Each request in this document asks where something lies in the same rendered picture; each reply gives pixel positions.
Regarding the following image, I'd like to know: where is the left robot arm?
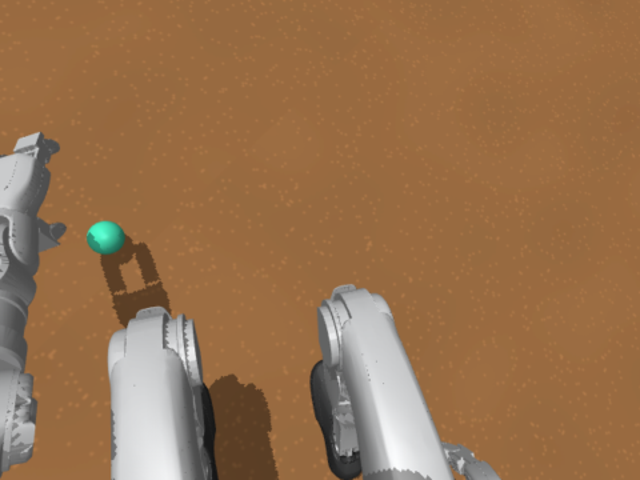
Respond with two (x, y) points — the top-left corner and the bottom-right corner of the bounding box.
(0, 209), (40, 478)

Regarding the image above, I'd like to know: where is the left robot hand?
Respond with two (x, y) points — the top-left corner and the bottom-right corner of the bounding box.
(0, 132), (67, 252)

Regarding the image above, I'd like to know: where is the left robot foot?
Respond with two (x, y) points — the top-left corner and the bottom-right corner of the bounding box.
(200, 383), (218, 480)

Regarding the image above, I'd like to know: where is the right robot hand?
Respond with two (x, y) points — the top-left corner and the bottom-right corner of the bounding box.
(441, 442), (501, 480)

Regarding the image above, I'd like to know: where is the ball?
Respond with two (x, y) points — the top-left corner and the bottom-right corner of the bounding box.
(87, 221), (125, 254)

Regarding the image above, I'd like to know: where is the right robot foot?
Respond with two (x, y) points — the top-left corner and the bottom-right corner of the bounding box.
(310, 360), (362, 480)

